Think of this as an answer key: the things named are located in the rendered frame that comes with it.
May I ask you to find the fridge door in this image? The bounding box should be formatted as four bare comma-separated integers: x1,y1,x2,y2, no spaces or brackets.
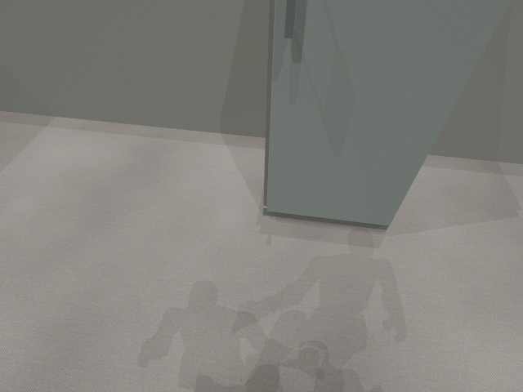
267,0,511,226

